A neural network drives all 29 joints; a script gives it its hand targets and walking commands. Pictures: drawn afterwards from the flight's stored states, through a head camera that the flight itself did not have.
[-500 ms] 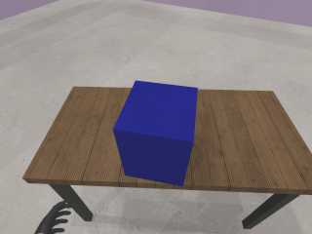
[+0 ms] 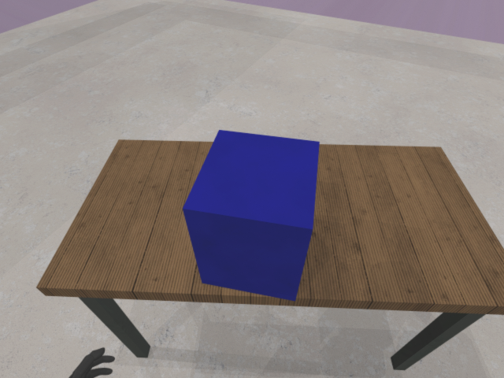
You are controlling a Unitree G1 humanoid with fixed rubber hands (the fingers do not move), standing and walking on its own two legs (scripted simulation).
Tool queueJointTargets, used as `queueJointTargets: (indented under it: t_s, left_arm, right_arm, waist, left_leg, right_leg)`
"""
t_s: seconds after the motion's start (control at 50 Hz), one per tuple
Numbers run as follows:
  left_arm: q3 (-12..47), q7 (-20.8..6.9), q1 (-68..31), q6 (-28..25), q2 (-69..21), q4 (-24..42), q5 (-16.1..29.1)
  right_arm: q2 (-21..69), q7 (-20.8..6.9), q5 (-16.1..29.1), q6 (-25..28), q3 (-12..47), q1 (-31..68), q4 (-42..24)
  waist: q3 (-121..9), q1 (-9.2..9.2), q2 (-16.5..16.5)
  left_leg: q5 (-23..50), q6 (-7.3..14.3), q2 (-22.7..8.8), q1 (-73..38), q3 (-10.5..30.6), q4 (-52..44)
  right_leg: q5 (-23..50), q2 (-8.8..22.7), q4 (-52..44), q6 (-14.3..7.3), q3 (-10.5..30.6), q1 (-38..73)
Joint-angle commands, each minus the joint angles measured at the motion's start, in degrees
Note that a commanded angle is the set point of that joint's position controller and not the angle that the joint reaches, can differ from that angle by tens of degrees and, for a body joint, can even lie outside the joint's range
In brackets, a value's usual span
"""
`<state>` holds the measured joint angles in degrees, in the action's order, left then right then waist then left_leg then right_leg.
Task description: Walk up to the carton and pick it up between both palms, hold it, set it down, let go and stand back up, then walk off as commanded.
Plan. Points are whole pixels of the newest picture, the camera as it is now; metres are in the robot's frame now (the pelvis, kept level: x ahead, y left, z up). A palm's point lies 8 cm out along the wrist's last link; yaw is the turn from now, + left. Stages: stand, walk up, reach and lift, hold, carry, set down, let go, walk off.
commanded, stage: stand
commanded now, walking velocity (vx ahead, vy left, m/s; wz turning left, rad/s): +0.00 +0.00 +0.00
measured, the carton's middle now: (257, 216) +0.43 +0.01 -0.01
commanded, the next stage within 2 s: walk off in 0.58 s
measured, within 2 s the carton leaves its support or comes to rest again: neither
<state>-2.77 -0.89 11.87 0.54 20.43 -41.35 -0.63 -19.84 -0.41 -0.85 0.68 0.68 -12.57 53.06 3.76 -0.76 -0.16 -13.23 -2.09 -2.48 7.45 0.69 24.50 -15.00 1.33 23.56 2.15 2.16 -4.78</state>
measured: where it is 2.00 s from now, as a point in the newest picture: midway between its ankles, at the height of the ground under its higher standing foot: outside the picture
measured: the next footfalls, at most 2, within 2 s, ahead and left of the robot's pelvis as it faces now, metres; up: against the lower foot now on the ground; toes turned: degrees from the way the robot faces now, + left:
left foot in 1.46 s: -0.16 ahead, +0.10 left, +0.00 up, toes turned -4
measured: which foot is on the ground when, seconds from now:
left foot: down 0.00-1.00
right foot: down 0.00-1.00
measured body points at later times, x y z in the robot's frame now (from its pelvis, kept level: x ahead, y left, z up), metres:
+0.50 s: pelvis +0.00 +0.00 +0.00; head +0.00 +0.00 +0.45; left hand +0.12 +0.30 -0.10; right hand +0.07 -0.29 -0.13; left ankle +0.00 +0.14 -0.74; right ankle -0.02 -0.14 -0.74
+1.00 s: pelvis -0.04 -0.02 -0.02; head +0.00 -0.04 +0.43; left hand +0.06 +0.30 -0.11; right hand +0.05 -0.31 -0.15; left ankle +0.01 +0.14 -0.74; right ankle -0.05 -0.14 -0.74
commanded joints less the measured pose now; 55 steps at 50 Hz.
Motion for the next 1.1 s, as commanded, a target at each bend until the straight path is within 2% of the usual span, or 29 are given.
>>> queueJointTargets:
  t_s: [0.0, 0.08, 0.1, 0.14, 0.22, 0.28, 0.34, 0.4, 0.44, 0.46, 0.5, 0.62, 0.64, 0.68, 0.7, 0.72, 0.74, 0.76, 0.8, 0.84, 0.9, 0.92, 0.94, 0.96, 0.98, 1.0, 1.02, 1.04, 1.08]
  left_arm:
    - [-1.4, 0.9, -2.4, -1.5, 12.1, -0.5, -0.4]
    - [-2.2, 1.5, -1.5, -2.0, 13.4, -2.6, -0.2]
    - [-2.1, 1.5, -1.8, -1.8, 13.5, -2.2, -0.8]
    - [-1.6, 1.7, -2.4, -1.2, 12.4, -2.3, -0.3]
    - [-1.0, 1.0, -1.5, -2.2, 12.5, -2.6, -0.2]
    - [-0.9, 0.6, -3.3, -2.0, 10.8, -2.6, 0.3]
    - [-1.4, 1.0, -2.8, -2.3, 12.5, -2.1, -0.5]
    - [-2.1, 1.2, -1.5, -2.0, 13.4, -4.5, -0.1]
    - [-2.0, 1.1, -2.2, -2.1, 13.2, -4.2, 0.0]
    - [-1.6, 1.1, -1.8, -2.1, 12.6, -4.3, 0.4]
    - [-1.4, 0.8, -3.1, -2.1, 12.2, -4.1, 0.1]
    - [-2.2, 1.5, -1.7, -1.8, 13.5, -4.8, -0.1]
    - [-0.8, 1.2, -3.3, -1.8, 10.3, -4.4, 0.0]
    - [-0.9, 1.2, -2.9, -2.2, 10.7, -5.2, -0.1]
    - [-0.7, 1.1, -1.8, -2.3, 10.9, -6.2, 0.2]
    - [-1.0, 0.7, -3.0, -2.2, 11.1, -5.4, 0.6]
    - [-0.9, 0.9, -2.0, -1.7, 10.0, -5.2, 0.1]
    - [-3.6, 1.9, -1.7, -0.3, 14.1, -3.3, 0.7]
    - [-3.8, 2.2, -0.7, 0.4, 13.9, -1.9, 0.6]
    - [-4.5, 2.1, 1.0, 0.7, 12.6, -0.4, 0.6]
    - [-3.8, 1.6, 2.9, 1.8, 10.8, 0.5, 0.0]
    - [-4.2, 1.3, 4.7, 2.1, 11.4, 0.9, 0.3]
    - [-3.5, 1.4, 5.9, 2.3, 10.7, 0.6, 0.3]
    - [-3.9, 1.1, 9.0, 2.0, 11.6, -1.7, 0.4]
    - [-4.2, 1.7, 11.2, 1.2, 14.8, -1.4, -0.9]
    - [-4.5, 1.6, 9.6, 0.4, 17.6, -1.5, -0.4]
    - [-4.9, 2.0, 6.0, 0.3, 19.1, 0.5, -0.8]
    - [-5.3, 2.6, 3.3, 0.5, 19.2, 0.7, -1.2]
    - [-4.5, 3.2, -1.5, 0.5, 16.4, 2.9, -1.6]
  right_arm:
    - [-11.9, -0.1, -0.9, 0.8, -3.3, 3.7, -2.5]
    - [-13.0, 0.3, -0.5, 0.7, -3.6, 4.4, -0.9]
    - [-11.8, 0.1, -0.2, 0.1, -3.0, 5.1, -1.3]
    - [-11.7, -0.2, 0.1, 0.6, -3.7, 5.7, -3.1]
    - [-12.1, 0.2, -0.5, 0.8, -3.1, 4.0, -0.6]
    - [-14.0, -0.2, 0.5, 0.8, -3.9, 5.3, 0.0]
    - [-13.1, 0.0, -0.4, 0.4, -3.9, 6.7, -0.4]
    - [-13.8, -0.1, -0.6, 0.5, -3.8, 5.2, -0.6]
    - [-14.3, 0.4, -0.1, 0.5, -4.0, 3.7, 0.4]
    - [-13.4, 0.3, 0.1, 0.7, -3.7, 4.6, 0.8]
    - [-14.1, 0.8, -0.3, 0.6, -3.8, 5.9, -0.1]
    - [-12.9, 0.0, 0.1, 0.4, -3.6, 5.0, 0.6]
    - [-13.2, 0.3, 0.2, 1.2, -3.3, 6.0, -0.1]
    - [-12.7, 0.0, -0.3, 1.1, -3.7, 5.9, 0.5]
    - [-12.6, 0.0, -0.1, 0.8, -3.5, 5.5, 0.8]
    - [-13.9, 0.4, 0.3, 0.4, -3.9, 3.9, 1.1]
    - [-13.6, 0.3, -0.2, 0.6, -3.1, 5.1, 0.4]
    - [-15.0, 0.3, 0.3, -0.8, -5.9, 3.7, -4.1]
    - [-15.9, 0.3, 0.7, -0.9, -6.6, 4.4, -4.9]
    - [-15.7, 0.2, 0.8, -1.1, -6.7, -0.1, -6.4]
    - [-18.0, 0.9, 0.5, -1.9, -7.4, 5.8, -9.4]
    - [-18.4, 1.1, 0.1, -2.6, -7.4, 7.7, -11.3]
    - [-17.9, 1.0, 0.4, -2.7, -7.0, 10.3, -11.4]
    - [-17.5, 1.1, -0.1, -3.1, -7.3, 12.2, -12.0]
    - [-14.0, 1.1, 0.7, -3.7, -6.5, 11.1, -12.9]
    - [-12.8, 1.4, 0.9, -3.8, -6.2, 7.0, -12.6]
    - [-12.2, 2.0, 1.4, -4.0, -6.2, 2.4, -11.7]
    - [-13.2, 1.9, 1.3, -4.5, -6.4, 0.8, -11.0]
    - [-14.2, 1.9, 1.6, -4.9, -7.2, 0.7, -10.1]
  waist:
    - [-1.5, 0.16, -1.0]
    - [0.2, 0.99, -1.6]
    - [-2.7, 0.69, 1.4]
    - [-4.1, -0.23, -2.2]
    - [-1.9, 1.00, 1.8]
    - [0.4, -0.10, -2.4]
    - [-2.6, 0.80, 2.5]
    - [-3.0, 1.25, -3.2]
    - [0.8, -0.41, -3.2]
    - [-1.0, 1.00, 1.3]
    - [-1.5, 0.85, -1.9]
    - [-3.7, 0.90, 0.8]
    - [-1.9, -0.21, -5.8]
    - [-3.6, 0.95, 0.6]
    - [-2.0, 0.83, -1.6]
    - [-1.3, -0.03, 0.6]
    - [-1.2, 0.91, -2.4]
    - [3.8, 0.46, -2.3]
    - [2.0, 0.33, -2.2]
    - [-5.2, -0.67, -5.8]
    - [-3.4, 0.94, -9.6]
    - [-0.3, 2.49, -14.8]
    - [0.7, 3.68, -12.8]
    - [1.4, 5.45, -8.7]
    - [0.2, 6.33, 2.5]
    - [-1.5, 4.24, 11.5]
    - [-4.2, 1.88, 8.7]
    - [-5.2, 1.82, 7.9]
    - [-0.9, 0.64, 11.5]
  left_leg:
    - [12.8, 3.7, -3.3, 3.1, 3.5, -4.5]
    - [12.0, 3.9, -3.0, 2.9, 3.3, -4.7]
    - [12.6, 3.6, -3.5, 1.0, 3.8, -4.1]
    - [12.3, 3.7, -3.7, 0.0, 3.1, -3.3]
    - [12.2, 3.9, -3.9, 0.5, 4.3, -4.5]
    - [8.8, 4.2, -3.4, 2.8, 4.2, -5.1]
    - [8.7, 4.4, -3.7, -0.4, 4.2, -4.7]
    - [8.5, 4.5, -3.0, 1.1, 3.7, -4.9]
    - [11.7, 3.5, -3.6, 2.1, 4.0, -3.8]
    - [12.1, 5.0, -4.6, 1.5, 5.0, -4.0]
    - [12.7, 4.6, -3.6, 0.2, 4.1, -3.5]
    - [11.6, 3.8, -4.1, -0.6, 3.8, -5.2]
    - [8.7, 3.5, -3.2, 0.4, 3.4, -5.4]
    - [11.3, 3.9, -3.8, -0.3, 3.6, -5.5]
    - [13.4, 4.7, -4.1, 1.1, 4.3, -4.2]
    - [14.0, 3.6, -3.7, -0.3, 4.0, -4.7]
    - [11.8, 4.3, -3.4, 1.6, 4.2, -4.5]
    - [25.9, 5.0, -2.8, 7.6, 4.8, 1.7]
    - [31.8, 7.5, -3.8, 5.6, 5.5, 4.3]
    - [33.2, 11.3, -7.2, 3.4, 8.9, 3.8]
    - [30.6, 19.3, -16.1, 11.1, 17.0, -0.6]
    - [26.3, 17.9, -15.5, 19.9, 13.8, -0.1]
    - [24.2, 17.4, -14.3, 20.6, 14.1, 1.0]
    - [20.9, 12.8, -10.7, 18.7, 10.5, 7.0]
    - [11.1, 8.0, 0.5, 17.1, 5.7, 20.9]
    - [-13.6, 4.5, 9.6, 20.9, 2.9, 29.4]
    - [-24.7, 4.2, 11.0, 19.8, 6.7, 38.6]
    - [-23.7, 4.6, 11.6, 18.5, 11.4, 42.9]
    - [-19.1, 4.3, 11.3, 17.9, 11.3, 47.4]
  right_leg:
    - [12.9, 4.7, -4.4, -3.5, 1.8, -1.2]
    - [13.1, 4.1, -4.5, -3.4, 3.3, -1.9]
    - [13.9, 4.3, -3.7, -3.0, 1.7, -1.1]
    - [14.0, 4.9, -4.4, -3.7, 2.4, -0.7]
    - [9.0, 4.4, -4.4, -3.6, 2.2, -2.7]
    - [9.5, 4.9, -6.2, -3.7, 2.9, -3.2]
    - [10.5, 4.7, -5.8, -3.3, 1.6, -2.9]
    - [11.3, 4.8, -6.1, -3.4, 3.8, 0.0]
    - [10.8, 4.5, -6.2, -3.1, 3.5, -3.6]
    - [12.0, 4.9, -5.3, -3.1, 2.1, -1.1]
    - [12.2, 5.5, -5.0, -3.9, 3.0, -1.9]
    - [10.3, 4.7, -5.5, -3.5, 2.5, -1.5]
    - [11.5, 4.8, -6.7, -3.3, 3.6, -1.9]
    - [11.5, 5.0, -5.6, -3.7, 2.3, -0.7]
    - [12.8, 5.5, -5.3, -3.7, 3.5, -0.9]
    - [11.2, 4.7, -5.2, -3.3, 1.6, -3.1]
    - [10.5, 4.5, -5.7, -3.6, 2.6, -1.9]
    - [23.9, 5.0, 4.6, -6.6, 3.8, -7.9]
    - [24.0, 3.1, 8.1, -6.6, 2.9, -9.1]
    - [19.1, 0.2, 18.1, -7.0, 0.8, -7.3]
    - [-10.6, -3.7, 25.8, -5.0, 0.6, -8.6]
    - [-11.4, -1.7, 26.1, -5.3, 2.8, -5.1]
    - [-9.5, -2.1, 23.1, -6.2, 2.5, -6.0]
    - [-3.7, 0.4, 11.1, -5.7, 4.1, -4.7]
    - [14.0, 6.1, 0.5, -7.0, 11.2, -6.7]
    - [30.9, 15.1, -3.3, -11.0, 22.5, -4.4]
    - [41.4, 19.0, -0.9, -13.3, 25.3, -3.7]
    - [35.6, 18.5, -0.8, -13.8, 23.0, -7.9]
    - [31.5, 15.3, -0.6, -14.2, 17.4, -10.4]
